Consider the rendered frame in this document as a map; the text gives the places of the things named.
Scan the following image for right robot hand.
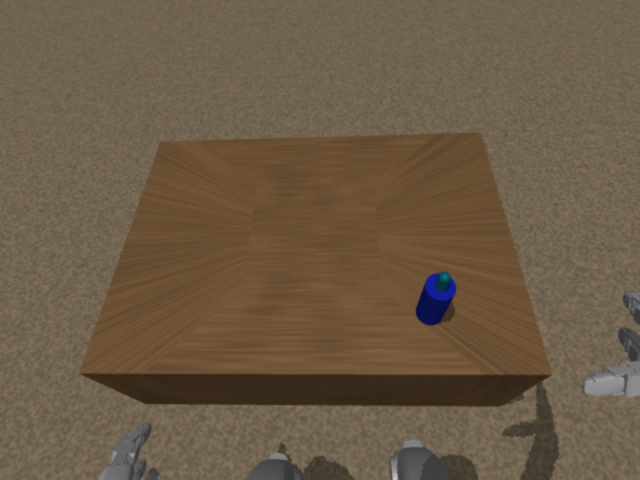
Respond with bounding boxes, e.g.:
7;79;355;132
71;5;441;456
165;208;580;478
582;291;640;397

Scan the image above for bottle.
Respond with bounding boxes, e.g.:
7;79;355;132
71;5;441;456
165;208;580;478
416;272;456;325

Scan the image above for left robot hand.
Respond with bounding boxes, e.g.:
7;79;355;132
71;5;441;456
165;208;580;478
98;422;161;480

